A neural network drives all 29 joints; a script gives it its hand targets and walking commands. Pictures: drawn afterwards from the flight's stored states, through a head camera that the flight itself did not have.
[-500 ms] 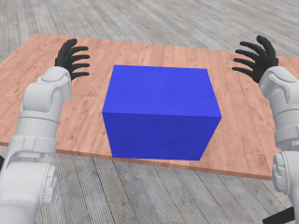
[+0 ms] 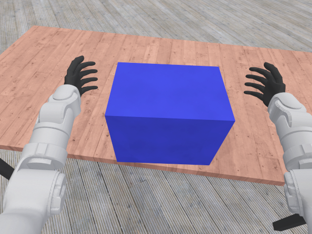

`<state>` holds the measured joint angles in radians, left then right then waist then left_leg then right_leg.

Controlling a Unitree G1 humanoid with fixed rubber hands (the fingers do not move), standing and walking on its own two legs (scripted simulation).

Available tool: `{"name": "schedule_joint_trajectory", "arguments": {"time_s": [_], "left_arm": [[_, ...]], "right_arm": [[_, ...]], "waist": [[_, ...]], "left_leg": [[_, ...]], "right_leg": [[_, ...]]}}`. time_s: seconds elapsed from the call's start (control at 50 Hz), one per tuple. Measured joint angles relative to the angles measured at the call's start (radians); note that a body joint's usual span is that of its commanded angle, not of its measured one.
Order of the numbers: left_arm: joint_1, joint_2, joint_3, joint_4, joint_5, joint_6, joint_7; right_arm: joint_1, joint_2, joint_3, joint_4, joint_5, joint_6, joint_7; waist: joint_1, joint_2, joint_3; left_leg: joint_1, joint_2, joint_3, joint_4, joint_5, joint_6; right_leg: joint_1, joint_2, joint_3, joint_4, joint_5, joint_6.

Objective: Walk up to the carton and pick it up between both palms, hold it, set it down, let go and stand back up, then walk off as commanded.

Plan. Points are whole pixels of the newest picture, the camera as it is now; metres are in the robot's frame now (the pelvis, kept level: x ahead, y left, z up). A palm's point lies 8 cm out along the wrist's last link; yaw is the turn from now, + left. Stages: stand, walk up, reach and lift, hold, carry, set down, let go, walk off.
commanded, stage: reach and lift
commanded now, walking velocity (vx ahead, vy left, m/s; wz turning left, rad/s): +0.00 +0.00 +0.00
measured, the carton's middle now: (165, 116) +0.42 -0.03 +0.05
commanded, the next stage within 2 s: none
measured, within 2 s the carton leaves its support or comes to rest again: neither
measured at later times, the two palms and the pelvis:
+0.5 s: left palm (83, 98) +0.42 +0.19 +0.11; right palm (261, 101) +0.42 -0.27 +0.12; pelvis +0.00 +0.00 +0.00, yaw +0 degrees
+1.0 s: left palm (97, 101) +0.42 +0.16 +0.10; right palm (242, 103) +0.42 -0.23 +0.11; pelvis +0.00 +0.00 +0.00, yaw +0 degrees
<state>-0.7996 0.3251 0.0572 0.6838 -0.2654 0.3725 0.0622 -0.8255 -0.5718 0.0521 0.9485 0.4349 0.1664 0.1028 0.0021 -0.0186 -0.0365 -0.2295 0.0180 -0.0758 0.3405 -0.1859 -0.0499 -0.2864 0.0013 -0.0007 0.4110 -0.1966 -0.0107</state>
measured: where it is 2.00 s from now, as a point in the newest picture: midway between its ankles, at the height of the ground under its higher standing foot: outside the picture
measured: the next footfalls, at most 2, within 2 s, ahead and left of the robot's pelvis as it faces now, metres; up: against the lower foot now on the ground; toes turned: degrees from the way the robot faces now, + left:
none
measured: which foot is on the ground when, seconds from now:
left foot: down 0.00-1.00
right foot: down 0.00-1.00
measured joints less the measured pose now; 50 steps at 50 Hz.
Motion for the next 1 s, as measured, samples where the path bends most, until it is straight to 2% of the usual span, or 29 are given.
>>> {"name": "schedule_joint_trajectory", "arguments": {"time_s": [0.12, 0.28, 0.68, 0.9, 1.0], "left_arm": [[0.025, -0.031, 0.0, 0.076, 0.009, -0.105, 0.0], [0.064, -0.054, 0.0, 0.081, 0.017, -0.21, 0.0], [0.065, -0.106, 0.0, 0.122, 0.028, -0.278, 0.0], [0.065, -0.163, 0.0, 0.126, 0.117, -0.297, 0.023], [0.065, -0.173, 0.0, 0.126, 0.123, -0.298, 0.047]], "right_arm": [[0.003, 0.016, 0.017, 0.054, -0.005, -0.074, 0.008], [0.017, 0.036, 0.053, 0.066, 0.012, -0.162, 0.008], [0.018, 0.078, 0.091, 0.089, 0.021, -0.189, -0.005], [0.009, 0.177, 0.048, 0.101, -0.071, -0.212, -0.036], [0.006, 0.185, 0.026, 0.113, -0.082, -0.219, -0.049]], "waist": [[0.0, 0.002, -0.023], [0.0, 0.016, -0.054], [0.0, 0.022, -0.074], [0.0, 0.022, -0.075], [0.0, 0.022, -0.073]], "left_leg": [[-0.045, 0.002, 0.0, 0.007, 0.0, -0.001], [-0.099, 0.005, 0.0, 0.017, -0.001, -0.004], [-0.108, 0.006, 0.0, 0.025, -0.001, -0.004], [-0.114, 0.007, 0.0, 0.025, -0.001, -0.004], [-0.114, 0.007, 0.0, 0.025, -0.001, -0.005]], "right_leg": [[-0.042, 0.002, 0.0, 0.0, 0.003, -0.001], [-0.091, 0.006, 0.0, 0.0, 0.008, -0.002], [-0.097, 0.007, 0.0, 0.0, 0.012, -0.002], [-0.104, 0.008, 0.0, 0.0, 0.012, -0.002], [-0.104, 0.008, 0.0, 0.0, 0.012, -0.002]]}}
